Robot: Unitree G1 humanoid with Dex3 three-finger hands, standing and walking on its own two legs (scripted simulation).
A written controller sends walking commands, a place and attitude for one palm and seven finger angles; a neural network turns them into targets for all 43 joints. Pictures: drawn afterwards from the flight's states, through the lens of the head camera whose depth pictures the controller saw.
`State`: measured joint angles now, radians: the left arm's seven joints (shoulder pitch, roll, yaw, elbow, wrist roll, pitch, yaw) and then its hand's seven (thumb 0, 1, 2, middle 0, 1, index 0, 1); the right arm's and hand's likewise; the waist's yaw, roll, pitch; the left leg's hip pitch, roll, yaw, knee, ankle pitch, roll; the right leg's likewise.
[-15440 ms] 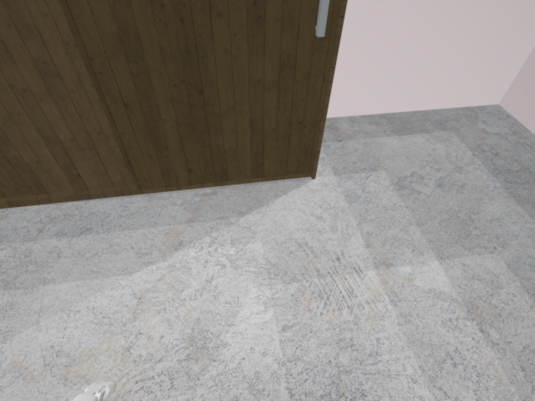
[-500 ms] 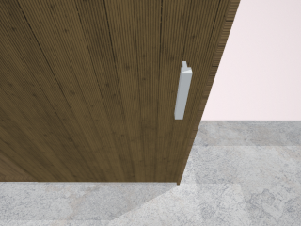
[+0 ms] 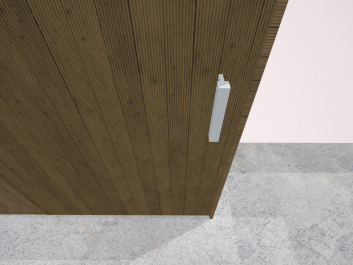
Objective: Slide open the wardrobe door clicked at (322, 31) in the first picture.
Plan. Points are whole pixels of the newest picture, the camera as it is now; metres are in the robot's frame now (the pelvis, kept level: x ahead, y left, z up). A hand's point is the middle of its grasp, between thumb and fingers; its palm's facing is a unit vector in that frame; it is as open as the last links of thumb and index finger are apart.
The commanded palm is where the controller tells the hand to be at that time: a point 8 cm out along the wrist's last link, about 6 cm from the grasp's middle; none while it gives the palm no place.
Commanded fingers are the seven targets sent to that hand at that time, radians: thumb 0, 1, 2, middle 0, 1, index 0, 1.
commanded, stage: look again from close up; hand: right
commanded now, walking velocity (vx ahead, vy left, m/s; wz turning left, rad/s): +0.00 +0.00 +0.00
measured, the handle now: (216, 109) +0.47 -0.07 +0.10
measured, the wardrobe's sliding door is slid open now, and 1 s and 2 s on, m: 0.00 0.00 0.00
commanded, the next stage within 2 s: raise the hand with hooked fingers in 0.02 s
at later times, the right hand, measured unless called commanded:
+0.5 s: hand (268, 262) +0.16 -0.18 -0.04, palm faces -0.07 +1.00 -0.01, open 8.3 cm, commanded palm +0.12 -0.25 -0.03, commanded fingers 0.00 -0.43 -0.70 0.23 0.60 0.23 0.60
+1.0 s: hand (313, 234) +0.19 -0.24 +0.04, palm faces +0.06 +1.00 -0.07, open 11.3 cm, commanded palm +0.16 -0.28 +0.04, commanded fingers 0.00 0.15 -0.45 0.28 0.98 0.28 0.98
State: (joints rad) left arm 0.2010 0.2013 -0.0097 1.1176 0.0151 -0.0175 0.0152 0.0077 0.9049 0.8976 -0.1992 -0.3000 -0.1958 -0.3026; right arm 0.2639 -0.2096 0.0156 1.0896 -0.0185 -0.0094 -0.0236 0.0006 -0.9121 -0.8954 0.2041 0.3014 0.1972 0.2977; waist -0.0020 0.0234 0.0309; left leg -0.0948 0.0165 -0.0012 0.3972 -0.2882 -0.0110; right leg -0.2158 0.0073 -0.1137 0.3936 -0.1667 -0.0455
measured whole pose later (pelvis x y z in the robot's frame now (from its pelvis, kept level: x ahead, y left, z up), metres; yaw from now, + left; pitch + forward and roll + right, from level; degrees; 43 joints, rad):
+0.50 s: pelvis -0.03 +0.03 -0.05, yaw -2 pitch +8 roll +0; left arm 0.16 0.25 0.04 0.56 -0.03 -0.22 0.01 0.01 0.90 0.90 -0.20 -0.30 -0.20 -0.30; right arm 0.37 -0.27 -0.22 0.27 0.29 -0.45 0.47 0.00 -0.66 -0.79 0.22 0.46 0.21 0.46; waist 0.03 0.03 -0.10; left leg -0.56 0.00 0.05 0.92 -0.50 0.03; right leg -0.69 -0.03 -0.06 0.88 -0.33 -0.01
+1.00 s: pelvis -0.02 +0.01 -0.05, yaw -2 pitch +8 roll +2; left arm 0.32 0.22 -0.02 0.59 -0.05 -0.25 0.08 0.02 0.90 0.90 -0.20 -0.30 -0.20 -0.30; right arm 0.34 -0.35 -0.38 0.02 0.41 -0.27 0.41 0.00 -0.08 -0.54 0.26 0.83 0.26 0.83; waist 0.01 -0.04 -0.09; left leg -0.50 -0.02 0.06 0.83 -0.46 0.01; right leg -0.66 -0.04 -0.04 0.86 -0.33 -0.03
